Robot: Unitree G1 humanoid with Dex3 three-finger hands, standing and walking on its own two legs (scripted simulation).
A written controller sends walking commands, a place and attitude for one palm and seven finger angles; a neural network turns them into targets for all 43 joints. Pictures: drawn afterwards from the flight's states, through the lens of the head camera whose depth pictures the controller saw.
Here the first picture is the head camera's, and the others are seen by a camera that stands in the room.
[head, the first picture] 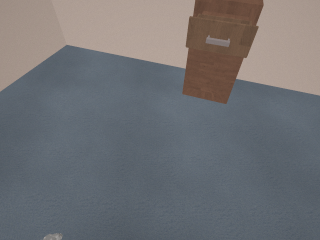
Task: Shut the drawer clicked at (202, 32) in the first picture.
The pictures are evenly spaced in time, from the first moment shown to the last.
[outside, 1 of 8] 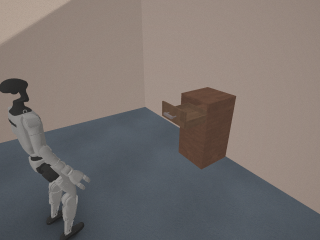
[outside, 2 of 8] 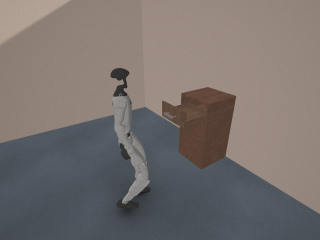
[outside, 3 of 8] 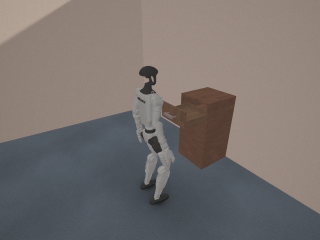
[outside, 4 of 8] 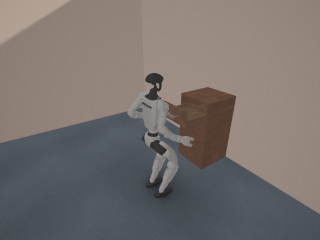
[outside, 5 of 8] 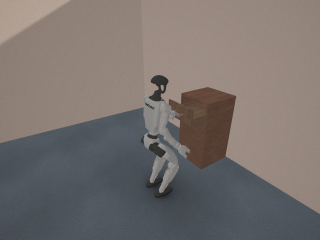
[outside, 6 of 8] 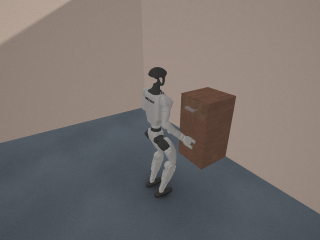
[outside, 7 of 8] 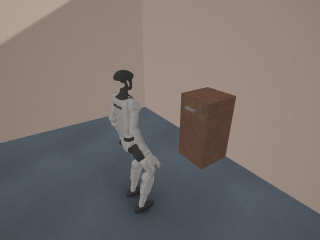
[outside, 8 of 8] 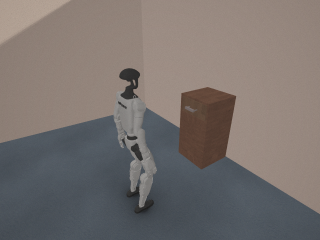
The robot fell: no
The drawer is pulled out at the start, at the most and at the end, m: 0.30 0.30 0.00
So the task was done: yes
